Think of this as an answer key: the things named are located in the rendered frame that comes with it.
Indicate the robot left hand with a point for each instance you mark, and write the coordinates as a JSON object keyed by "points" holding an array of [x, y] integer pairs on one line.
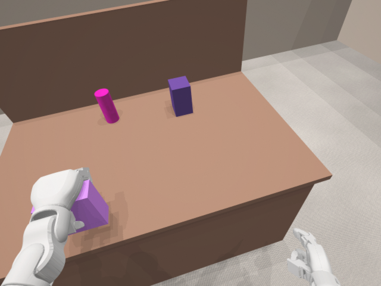
{"points": [[61, 189]]}

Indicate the left robot forearm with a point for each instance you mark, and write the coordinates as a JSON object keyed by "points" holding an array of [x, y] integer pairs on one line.
{"points": [[42, 257]]}

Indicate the right robot forearm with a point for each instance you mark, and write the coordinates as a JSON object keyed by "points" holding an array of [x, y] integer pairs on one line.
{"points": [[323, 278]]}

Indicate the robot right hand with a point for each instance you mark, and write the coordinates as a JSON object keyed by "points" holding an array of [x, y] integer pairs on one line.
{"points": [[302, 263]]}

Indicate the sponge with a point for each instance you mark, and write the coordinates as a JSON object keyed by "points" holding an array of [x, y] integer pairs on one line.
{"points": [[89, 207]]}

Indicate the table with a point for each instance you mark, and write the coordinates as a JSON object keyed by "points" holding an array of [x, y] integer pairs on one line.
{"points": [[183, 192]]}

